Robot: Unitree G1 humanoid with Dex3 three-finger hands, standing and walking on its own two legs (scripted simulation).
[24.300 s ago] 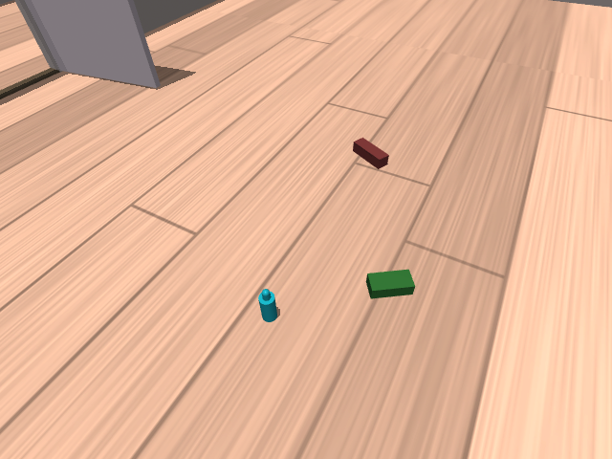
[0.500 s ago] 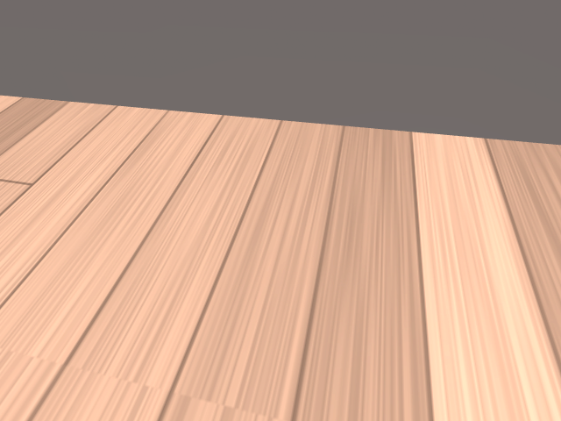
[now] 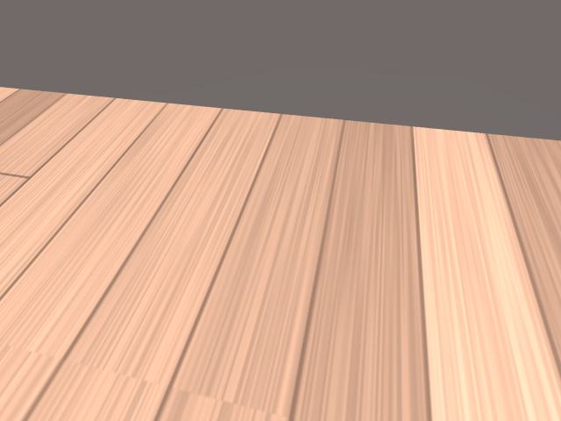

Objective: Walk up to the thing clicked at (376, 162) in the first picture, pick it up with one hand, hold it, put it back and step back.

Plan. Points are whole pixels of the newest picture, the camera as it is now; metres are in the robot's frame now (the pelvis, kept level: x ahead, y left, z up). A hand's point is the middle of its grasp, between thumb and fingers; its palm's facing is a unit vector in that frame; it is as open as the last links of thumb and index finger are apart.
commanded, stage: stand
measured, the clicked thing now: out of the picture -1.17 +0.72 -0.75
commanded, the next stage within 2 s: walk up in 0.10 s
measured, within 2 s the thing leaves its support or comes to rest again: neither
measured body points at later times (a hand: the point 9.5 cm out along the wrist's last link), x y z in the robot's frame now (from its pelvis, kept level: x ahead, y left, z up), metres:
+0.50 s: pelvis -0.01 +0.01 -0.01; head +0.02 +0.06 +0.43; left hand +0.05 +0.34 -0.15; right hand +0.10 -0.30 -0.11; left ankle +0.00 +0.13 -0.75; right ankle +0.02 -0.11 -0.69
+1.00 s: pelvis +0.02 -0.07 +0.00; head +0.05 -0.07 +0.44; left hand -0.09 +0.24 -0.10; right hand +0.31 -0.24 -0.12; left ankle -0.05 +0.06 -0.69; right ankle +0.07 -0.14 -0.75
